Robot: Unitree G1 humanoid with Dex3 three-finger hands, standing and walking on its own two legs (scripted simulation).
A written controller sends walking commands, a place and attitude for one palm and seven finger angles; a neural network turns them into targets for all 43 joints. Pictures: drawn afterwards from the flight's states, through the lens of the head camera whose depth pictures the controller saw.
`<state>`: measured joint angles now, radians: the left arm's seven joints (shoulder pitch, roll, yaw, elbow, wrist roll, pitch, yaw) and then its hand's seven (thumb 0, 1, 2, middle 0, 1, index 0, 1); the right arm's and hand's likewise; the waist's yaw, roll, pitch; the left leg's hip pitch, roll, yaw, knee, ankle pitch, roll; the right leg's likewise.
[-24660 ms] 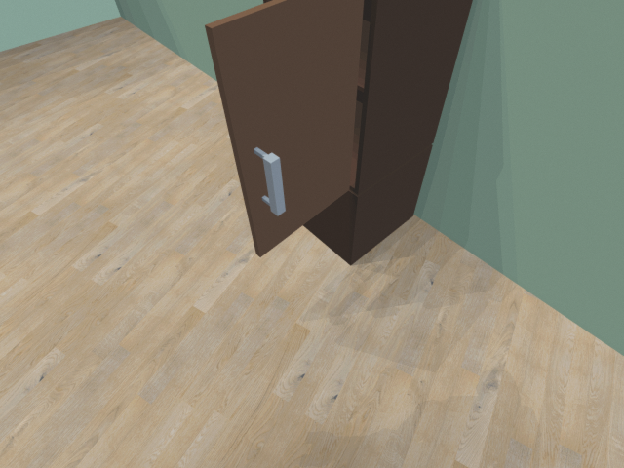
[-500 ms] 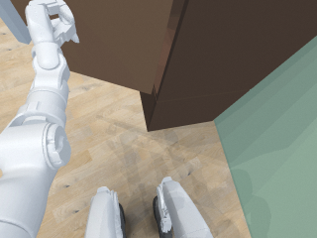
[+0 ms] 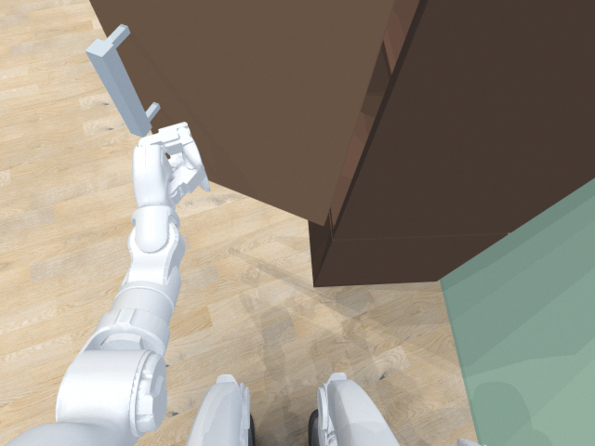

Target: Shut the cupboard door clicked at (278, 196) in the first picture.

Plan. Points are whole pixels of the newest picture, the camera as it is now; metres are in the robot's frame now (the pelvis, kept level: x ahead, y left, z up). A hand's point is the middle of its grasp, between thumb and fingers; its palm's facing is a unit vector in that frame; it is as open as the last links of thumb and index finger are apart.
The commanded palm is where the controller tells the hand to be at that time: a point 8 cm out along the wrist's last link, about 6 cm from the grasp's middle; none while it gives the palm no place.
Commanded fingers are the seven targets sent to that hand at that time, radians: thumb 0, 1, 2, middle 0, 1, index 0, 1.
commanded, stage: pull the fist back off the door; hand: left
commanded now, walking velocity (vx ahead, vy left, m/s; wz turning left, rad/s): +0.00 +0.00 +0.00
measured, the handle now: (131, 84) +0.62 +0.22 +0.03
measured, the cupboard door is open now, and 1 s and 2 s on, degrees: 64 64 64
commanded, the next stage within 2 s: draw the hand back to the body in 0.06 s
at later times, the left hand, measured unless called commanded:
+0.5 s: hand (145, 189) +0.40 +0.15 +0.10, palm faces +0.13 -0.99 -0.04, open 3.1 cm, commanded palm +0.36 +0.19 +0.11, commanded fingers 0.00 0.90 0.90 -1.30 -1.50 -1.30 -1.50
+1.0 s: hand out of the picture +0.29 +0.23 +0.20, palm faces +0.26 -0.92 -0.29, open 3.5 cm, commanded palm +0.24 +0.27 +0.21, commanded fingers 0.00 0.90 0.90 -0.69 -0.84 -0.69 -0.84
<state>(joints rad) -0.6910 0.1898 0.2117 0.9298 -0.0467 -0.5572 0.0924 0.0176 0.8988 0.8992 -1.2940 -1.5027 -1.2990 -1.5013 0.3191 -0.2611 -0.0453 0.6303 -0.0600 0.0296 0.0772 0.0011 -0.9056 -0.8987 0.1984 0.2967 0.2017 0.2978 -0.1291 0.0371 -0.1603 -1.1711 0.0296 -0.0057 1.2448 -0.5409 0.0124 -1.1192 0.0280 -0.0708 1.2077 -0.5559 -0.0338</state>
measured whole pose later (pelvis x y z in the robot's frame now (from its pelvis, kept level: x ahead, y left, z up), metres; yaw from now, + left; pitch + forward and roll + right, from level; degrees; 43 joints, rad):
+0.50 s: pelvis +0.00 +0.00 +0.05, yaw +0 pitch +17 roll +0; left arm -0.36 0.19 0.18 0.63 -0.15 -0.41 0.02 0.02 0.90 0.90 -1.29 -1.50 -1.30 -1.50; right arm 0.35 -0.22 0.01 0.61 0.02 0.06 0.01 0.00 -0.90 -0.90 0.20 0.30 0.20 0.30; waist -0.05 0.05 -0.14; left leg -0.84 0.02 0.03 1.01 -0.46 0.01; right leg -0.82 0.03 -0.04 1.00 -0.48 -0.03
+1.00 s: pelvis +0.03 +0.01 +0.10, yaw +1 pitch +1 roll +0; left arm 0.16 0.29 0.11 -0.02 -0.07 -0.06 0.09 0.02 0.89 0.90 -0.95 -1.12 -0.96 -1.12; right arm 0.17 -0.21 0.05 0.53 0.04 0.02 -0.10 0.01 -0.90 -0.90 0.20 0.30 0.20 0.30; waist 0.04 0.06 -0.05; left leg -0.28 -0.02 0.02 0.58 -0.32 0.03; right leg -0.24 0.00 -0.03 0.56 -0.34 -0.01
